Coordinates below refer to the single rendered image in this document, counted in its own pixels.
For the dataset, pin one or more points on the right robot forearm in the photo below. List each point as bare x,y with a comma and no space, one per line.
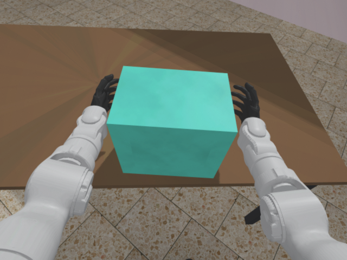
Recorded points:
265,164

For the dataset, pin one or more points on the left robot forearm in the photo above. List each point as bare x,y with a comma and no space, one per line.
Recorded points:
83,145

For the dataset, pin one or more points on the carton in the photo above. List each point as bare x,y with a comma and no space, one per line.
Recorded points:
172,122

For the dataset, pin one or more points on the table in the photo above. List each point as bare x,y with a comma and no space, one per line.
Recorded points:
49,74

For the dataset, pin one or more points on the left robot upper arm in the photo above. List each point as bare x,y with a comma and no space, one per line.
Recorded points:
59,191

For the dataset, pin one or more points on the right robot upper arm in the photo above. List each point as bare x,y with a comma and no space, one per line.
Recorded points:
296,220

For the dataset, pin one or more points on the robot left hand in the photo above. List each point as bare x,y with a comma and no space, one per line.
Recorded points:
102,95

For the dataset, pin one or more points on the robot right hand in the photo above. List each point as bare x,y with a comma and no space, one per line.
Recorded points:
250,108

